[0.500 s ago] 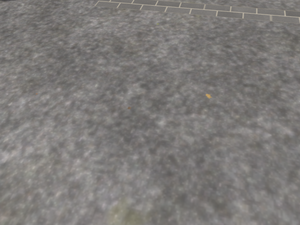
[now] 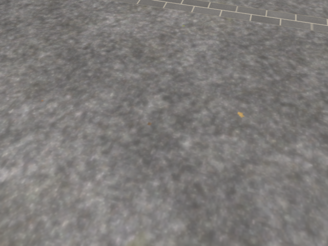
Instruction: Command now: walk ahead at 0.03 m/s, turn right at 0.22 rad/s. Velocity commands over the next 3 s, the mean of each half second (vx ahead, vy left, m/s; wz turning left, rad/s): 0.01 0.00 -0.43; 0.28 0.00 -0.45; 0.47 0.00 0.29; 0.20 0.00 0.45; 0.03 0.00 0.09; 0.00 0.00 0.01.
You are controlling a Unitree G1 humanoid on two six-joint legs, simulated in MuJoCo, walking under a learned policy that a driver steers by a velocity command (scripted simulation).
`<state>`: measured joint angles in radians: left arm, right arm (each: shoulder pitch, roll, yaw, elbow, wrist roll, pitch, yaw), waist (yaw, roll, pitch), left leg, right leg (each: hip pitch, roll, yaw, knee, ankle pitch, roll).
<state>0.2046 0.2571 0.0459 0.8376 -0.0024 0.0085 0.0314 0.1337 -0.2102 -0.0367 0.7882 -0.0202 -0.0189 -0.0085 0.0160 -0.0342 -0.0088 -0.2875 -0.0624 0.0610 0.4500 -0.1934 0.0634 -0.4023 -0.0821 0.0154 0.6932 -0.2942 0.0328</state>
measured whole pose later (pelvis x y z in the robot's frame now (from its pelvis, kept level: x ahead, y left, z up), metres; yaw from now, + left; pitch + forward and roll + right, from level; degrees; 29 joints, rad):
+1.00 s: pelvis +0.07 -0.08 +0.00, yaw -30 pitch +2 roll +1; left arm 0.21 0.27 0.06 0.63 -0.02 -0.04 -0.03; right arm 0.30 -0.33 -0.08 0.83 0.03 -0.07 0.03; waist -0.04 0.03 0.01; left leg -0.39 0.10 0.05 1.08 -0.44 0.01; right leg -0.29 0.00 -0.05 0.55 -0.30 -0.05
